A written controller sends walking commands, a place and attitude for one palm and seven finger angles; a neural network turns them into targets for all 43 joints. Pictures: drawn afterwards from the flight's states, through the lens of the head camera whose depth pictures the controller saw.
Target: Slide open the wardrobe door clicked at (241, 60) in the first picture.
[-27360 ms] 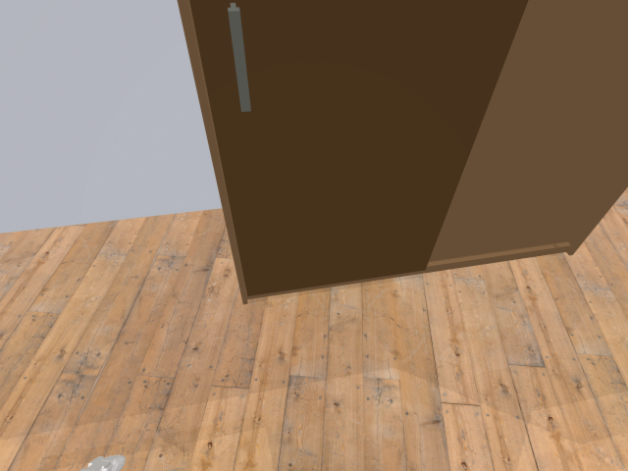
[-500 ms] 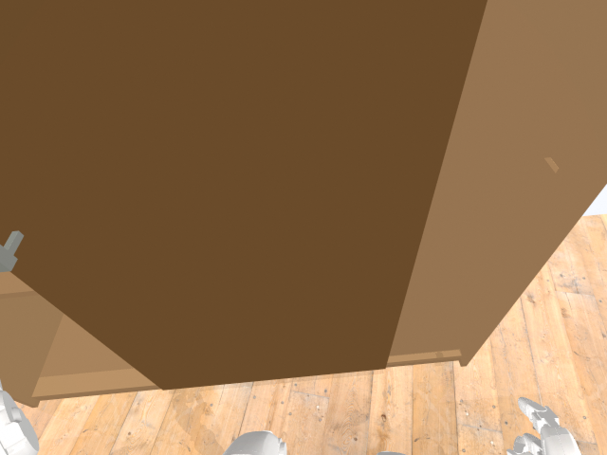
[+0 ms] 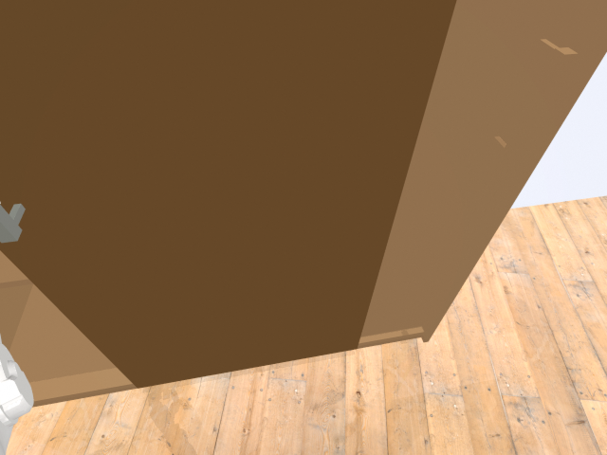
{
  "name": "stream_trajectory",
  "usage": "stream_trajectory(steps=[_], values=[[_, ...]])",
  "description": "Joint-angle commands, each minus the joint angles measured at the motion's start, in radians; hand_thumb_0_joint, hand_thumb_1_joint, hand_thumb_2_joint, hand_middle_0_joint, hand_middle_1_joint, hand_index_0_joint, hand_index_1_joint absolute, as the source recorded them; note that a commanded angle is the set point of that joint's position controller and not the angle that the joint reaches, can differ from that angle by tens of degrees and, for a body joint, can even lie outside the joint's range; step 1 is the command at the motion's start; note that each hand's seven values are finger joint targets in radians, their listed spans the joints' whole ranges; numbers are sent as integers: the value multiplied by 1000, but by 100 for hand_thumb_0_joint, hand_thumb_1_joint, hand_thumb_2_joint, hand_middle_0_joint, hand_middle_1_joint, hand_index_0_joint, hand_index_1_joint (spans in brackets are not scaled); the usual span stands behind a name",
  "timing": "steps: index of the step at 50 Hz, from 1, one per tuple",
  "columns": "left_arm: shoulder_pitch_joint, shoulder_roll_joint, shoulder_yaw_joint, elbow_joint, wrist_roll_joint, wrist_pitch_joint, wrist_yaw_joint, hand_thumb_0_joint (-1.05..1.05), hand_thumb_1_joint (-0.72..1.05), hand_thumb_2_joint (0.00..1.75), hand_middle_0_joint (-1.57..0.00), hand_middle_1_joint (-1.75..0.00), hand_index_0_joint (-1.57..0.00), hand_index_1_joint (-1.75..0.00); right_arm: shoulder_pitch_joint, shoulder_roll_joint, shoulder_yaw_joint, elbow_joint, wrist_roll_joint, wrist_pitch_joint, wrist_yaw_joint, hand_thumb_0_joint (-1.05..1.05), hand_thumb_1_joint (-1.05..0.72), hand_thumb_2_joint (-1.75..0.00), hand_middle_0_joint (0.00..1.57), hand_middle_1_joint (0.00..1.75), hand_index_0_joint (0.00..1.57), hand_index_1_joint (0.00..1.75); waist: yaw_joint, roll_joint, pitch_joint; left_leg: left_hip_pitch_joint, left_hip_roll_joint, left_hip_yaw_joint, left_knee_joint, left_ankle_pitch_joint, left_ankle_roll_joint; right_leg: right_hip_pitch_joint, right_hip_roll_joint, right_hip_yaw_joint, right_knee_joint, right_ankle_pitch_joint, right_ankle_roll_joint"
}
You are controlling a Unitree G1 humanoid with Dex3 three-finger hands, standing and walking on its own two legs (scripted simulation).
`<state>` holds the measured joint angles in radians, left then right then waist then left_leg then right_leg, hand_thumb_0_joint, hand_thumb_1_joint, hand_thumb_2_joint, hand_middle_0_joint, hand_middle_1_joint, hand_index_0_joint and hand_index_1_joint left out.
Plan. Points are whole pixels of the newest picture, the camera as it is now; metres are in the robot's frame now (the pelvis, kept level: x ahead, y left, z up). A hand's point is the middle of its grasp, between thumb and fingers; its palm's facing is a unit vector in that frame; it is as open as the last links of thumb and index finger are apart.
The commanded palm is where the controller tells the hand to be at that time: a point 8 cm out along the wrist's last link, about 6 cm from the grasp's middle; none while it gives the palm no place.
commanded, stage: stop walking and hold the door there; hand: left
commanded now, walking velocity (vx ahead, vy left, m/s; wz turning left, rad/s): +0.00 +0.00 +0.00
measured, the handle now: out of the picture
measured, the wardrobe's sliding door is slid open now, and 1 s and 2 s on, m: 0.43 0.43 0.43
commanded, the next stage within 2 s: loosen the grip on the handle in 1.66 s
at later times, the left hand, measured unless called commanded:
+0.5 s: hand out of the picture +0.39 +0.39 +0.17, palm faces +0.59 -0.77 -0.21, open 6.3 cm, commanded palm +0.34 +0.41 +0.14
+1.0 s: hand out of the picture +0.39 +0.39 +0.14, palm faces +0.45 -0.87 -0.22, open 5.7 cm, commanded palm +0.35 +0.41 +0.14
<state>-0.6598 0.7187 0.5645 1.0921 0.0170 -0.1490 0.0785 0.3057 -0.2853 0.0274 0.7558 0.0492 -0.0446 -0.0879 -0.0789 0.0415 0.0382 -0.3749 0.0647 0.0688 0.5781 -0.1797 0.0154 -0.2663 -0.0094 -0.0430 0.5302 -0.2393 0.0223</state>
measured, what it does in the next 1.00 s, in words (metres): steps on the spot: left foot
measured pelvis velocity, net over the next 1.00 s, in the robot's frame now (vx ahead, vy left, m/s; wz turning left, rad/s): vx -0.03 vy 0.09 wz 0.06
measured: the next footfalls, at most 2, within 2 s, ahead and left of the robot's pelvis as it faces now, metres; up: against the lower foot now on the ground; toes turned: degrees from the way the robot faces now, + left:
left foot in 0.76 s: +0.08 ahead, +0.20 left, +0.00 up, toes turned +6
right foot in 1.16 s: -0.04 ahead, -0.01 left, +0.00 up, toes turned +1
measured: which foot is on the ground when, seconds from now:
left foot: down 0.00-0.56, up 0.58-0.74, down 0.76-1.00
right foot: down 0.00-0.80, up 0.82-1.00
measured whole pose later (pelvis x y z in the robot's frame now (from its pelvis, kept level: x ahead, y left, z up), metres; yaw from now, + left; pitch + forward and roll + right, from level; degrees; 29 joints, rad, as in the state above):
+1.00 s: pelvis -0.03 +0.09 +0.00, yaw +4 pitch +1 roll +0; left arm -0.72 0.48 0.27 0.67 -0.04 -0.09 0.09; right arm 0.17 -0.20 0.05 0.67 0.05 -0.10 -0.08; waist 0.02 -0.02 0.17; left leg -0.38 0.01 0.05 0.51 -0.13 0.03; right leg -0.42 0.00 -0.06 0.96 -0.47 0.04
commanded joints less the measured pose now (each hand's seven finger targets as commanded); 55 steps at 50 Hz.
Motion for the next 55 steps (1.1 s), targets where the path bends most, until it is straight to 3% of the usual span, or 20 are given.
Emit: stream_trajectory(steps=[1, 4, 12, 15, 22, 24, 26, 28, 32, 33, 36, 37, 38, 40, 41, 44, 47, 50, 52, 55], values=[[-270, 312, -20, -86, -3, -52, -4, 0, 90, 90, -45, -140, -45, -140, -19, -196, -68, -108, -7, -42, -33, 0, -90, -90, 20, 30, 20, 30, 50, 38, -218, 137, 108, -163, -182, -151, 24, -46, -68, 56, -87, -128, -21], [-280, 284, -45, -81, -6, -48, 8, 0, 90, 90, -45, -140, -45, -140, -25, -196, -63, -111, -2, -50, -39, 0, -90, -90, 20, 30, 20, 30, 63, 166, -171, 25, 215, -336, -412, -407, 79, 3, 6, 25, 95, -163, -13], [-300, 264, -99, -68, -8, -38, -3, 0, 90, 90, -45, -140, -45, -140, 32, -203, -75, -102, -8, -63, -37, 0, -90, -90, 20, 30, 20, 30, 48, 156, -229, 86, 94, -139, -289, -202, 11, 129, -35, 18, -143, -84, -41], [-319, 275, -80, -31, -3, -36, -7, 0, 90, 90, -45, -140, -45, -140, 24, -202, -82, -102, -3, -60, -33, 0, -90, -90, 20, 30, 20, 30, 43, -32, -236, 165, 59, -76, -135, -132, -3, -13, -113, 110, -211, -151, -58], [-294, 220, -131, -26, -9, -43, -11, 0, 90, 90, -45, -140, -45, -140, 20, -211, -81, -92, 1, -48, -38, 0, -90, -90, 20, 30, 20, 30, 50, 93, -176, 127, 116, -177, -227, -104, 29, -20, -59, 44, -109, -104, -25], [-283, 252, -94, -36, 2, -50, -6, 0, 90, 90, -45, -140, -45, -140, 17, -213, -87, -97, -5, -41, -31, 0, -90, -90, 20, 30, 20, 30, 58, 51, -174, 85, 86, -133, -150, -32, 23, 6, -108, 66, -126, -64, -35], [-280, 259, -95, -42, 6, -55, -1, 0, 90, 90, -45, -140, -45, -140, 23, -205, -94, -96, -4, -31, -27, 0, -90, -90, 20, 30, 20, 30, 51, -55, -183, 68, 36, -74, -14, -4, -3, 11, -240, 183, -178, 14, -77], [-268, 280, -83, -47, 3, -52, 0, 0, 90, 90, -45, -140, -45, -140, 11, -204, -94, -90, 1, -15, -26, 0, -90, -90, 20, 30, 20, 30, 63, -124, -171, -19, -4, -78, 130, -104, -26, 79, -357, 267, -182, 286, -124], [-279, 269, -81, -110, -3, -36, -4, 0, 90, 90, -45, -140, -45, -140, -28, -204, -94, -91, 5, -24, -20, 0, -90, -90, 20, 30, 20, 30, 72, -227, -157, -155, 5, -135, 249, -305, -25, 184, -446, 221, -104, 578, -155], [-268, 305, -35, -128, 6, -40, -1, 0, 90, 90, -45, -140, -45, -140, -27, -199, -92, -94, -2, -27, -19, 0, -90, -90, 20, 30, 20, 30, 72, -252, -167, -110, 12, -121, 202, -282, -29, 158, -422, 165, -81, 598, -137], [-300, 245, -79, -235, 0, -62, -6, 0, 90, 90, -45, -140, -45, -140, -65, -175, -83, -98, -7, -25, -33, 0, -90, -90, 20, 30, 20, 30, 55, -222, -182, 85, -30, -28, -10, -42, -48, 88, -339, 27, 12, 581, -65], [-319, 234, -96, -277, -8, -69, -5, 0, 90, 90, -45, -140, -45, -140, -84, -169, -85, -100, -4, -21, -41, 0, -90, -90, 20, 30, 20, 30, 50, -170, -172, 162, -33, 15, -90, 114, -47, 58, -302, -13, 66, 558, -34], [-333, 204, -113, -340, -12, -81, -5, 0, 90, 90, -45, -140, -45, -140, -86, -174, -90, -113, -4, -23, -46, 0, -90, -90, 20, 30, 20, 30, 60, -89, -202, 217, 26, -26, -114, 360, -14, 24, -239, -41, 161, 469, 5], [-395, 69, -209, -467, -21, -118, -23, 0, 90, 90, -45, -140, -45, -140, -47, -171, -95, -136, -3, -33, -31, 0, -90, -90, 20, 30, 20, 30, 48, 195, -285, 369, 219, -247, -102, 922, 124, -168, -49, -44, 409, -302, 47], [-383, -34, -301, -547, -13, -125, -38, 0, 90, 90, -45, -140, -45, -140, -51, -158, -82, -152, -18, -47, -12, 0, -90, -90, 20, 30, 20, 30, 38, 263, -300, 361, 244, -304, -169, 825, 144, -203, -38, -17, 530, -443, 29], [-412, -95, -338, -680, -37, -92, -24, 0, 90, 90, -45, -140, -45, -140, -70, -148, -89, -154, 0, -71, -15, 0, -90, -90, 20, 30, 20, 30, 36, 77, -345, 385, 247, -289, -156, 537, 156, -205, -35, 30, 569, -296, 12], [-463, -68, -337, -742, -32, -53, -20, 0, 90, 90, -45, -140, -45, -140, -72, -130, -70, -162, -1, -85, -12, 0, -90, -90, 20, 30, 20, 30, 43, 89, -396, 429, 215, -243, -156, 391, 151, -184, -21, 38, 458, -205, 6], [-503, -61, -345, -750, -35, -28, -19, 0, 90, 90, -45, -140, -45, -140, -94, -102, -41, -174, -6, -97, -8, 0, -90, -90, 20, 30, 20, 30, 40, 193, -398, 407, 231, -281, -203, 226, 150, -136, -10, 36, 317, -222, -3], [-528, 6, -295, -744, -34, -27, -14, 0, 90, 90, -45, -140, -45, -140, -95, -106, -29, -176, -17, -98, -11, 0, -90, -90, 20, 30, 20, 30, 48, 204, -383, 392, 234, -303, -199, 220, 146, -94, 2, 30, 202, -225, -9], [-542, -12, -299, -735, -40, -19, -13, 0, 90, 90, -45, -140, -45, -140, -101, -108, -31, -186, -16, -95, -4, 0, -90, -90, 20, 30, 20, 30, 59, 215, -433, 384, 211, -266, -173, 206, 109, 36, 21, 5, 12, -172, -25]])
